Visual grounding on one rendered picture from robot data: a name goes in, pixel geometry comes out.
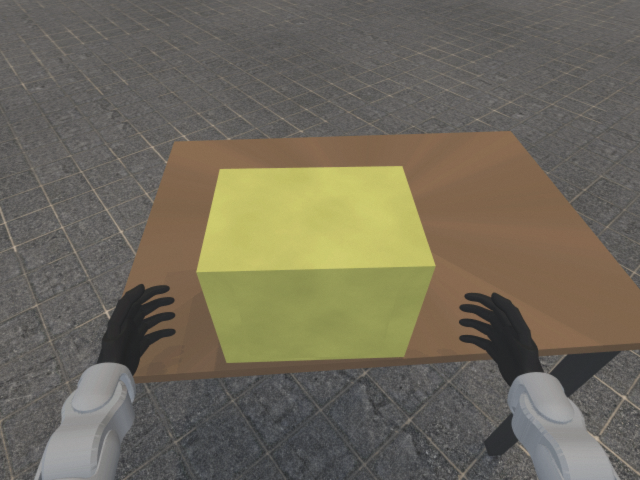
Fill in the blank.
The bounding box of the right robot forearm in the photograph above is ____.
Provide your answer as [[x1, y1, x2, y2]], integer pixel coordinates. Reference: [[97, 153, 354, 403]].
[[507, 372, 621, 480]]

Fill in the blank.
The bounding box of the table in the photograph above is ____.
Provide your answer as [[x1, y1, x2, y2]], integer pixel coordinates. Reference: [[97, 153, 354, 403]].
[[122, 131, 640, 456]]

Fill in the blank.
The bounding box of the left robot hand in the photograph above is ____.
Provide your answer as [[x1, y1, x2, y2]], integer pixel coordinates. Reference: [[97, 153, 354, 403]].
[[97, 284, 176, 376]]

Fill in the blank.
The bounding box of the carton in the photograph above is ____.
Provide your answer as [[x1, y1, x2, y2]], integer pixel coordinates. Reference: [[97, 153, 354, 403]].
[[196, 166, 436, 363]]

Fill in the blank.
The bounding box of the right robot hand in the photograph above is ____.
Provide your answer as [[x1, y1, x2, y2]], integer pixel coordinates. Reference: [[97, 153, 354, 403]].
[[459, 293, 544, 387]]

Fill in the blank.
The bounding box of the left robot forearm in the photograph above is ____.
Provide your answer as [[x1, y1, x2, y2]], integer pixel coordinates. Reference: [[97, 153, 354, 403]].
[[34, 362, 136, 480]]

